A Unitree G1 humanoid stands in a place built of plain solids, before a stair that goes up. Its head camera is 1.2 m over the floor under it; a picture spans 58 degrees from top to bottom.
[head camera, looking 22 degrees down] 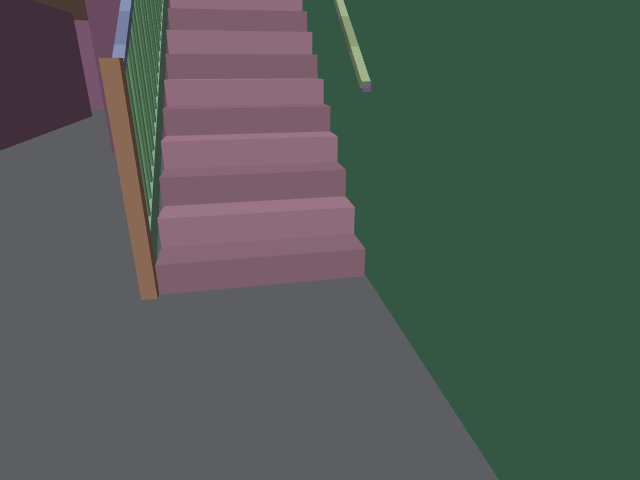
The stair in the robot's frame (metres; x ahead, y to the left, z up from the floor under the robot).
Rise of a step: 0.18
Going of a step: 0.25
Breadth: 1.20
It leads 11 degrees to the left of straight ahead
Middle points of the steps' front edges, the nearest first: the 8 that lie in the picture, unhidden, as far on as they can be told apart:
2.26 0.32 0.18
2.51 0.37 0.37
2.76 0.41 0.55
3.01 0.46 0.73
3.25 0.51 0.92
3.50 0.56 1.10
3.75 0.61 1.28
3.99 0.65 1.46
